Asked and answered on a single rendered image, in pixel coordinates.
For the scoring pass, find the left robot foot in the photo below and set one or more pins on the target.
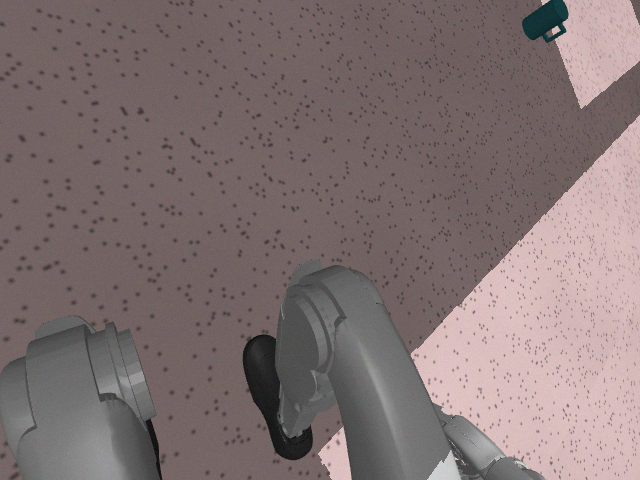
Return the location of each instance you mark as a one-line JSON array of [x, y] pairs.
[[155, 444]]

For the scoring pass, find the right robot arm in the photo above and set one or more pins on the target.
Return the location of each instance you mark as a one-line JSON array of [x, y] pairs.
[[511, 468]]

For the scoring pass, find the right robot hand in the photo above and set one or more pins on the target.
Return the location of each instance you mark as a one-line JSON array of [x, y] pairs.
[[469, 444]]

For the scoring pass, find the right robot foot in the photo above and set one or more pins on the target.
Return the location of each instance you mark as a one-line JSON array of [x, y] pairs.
[[264, 385]]

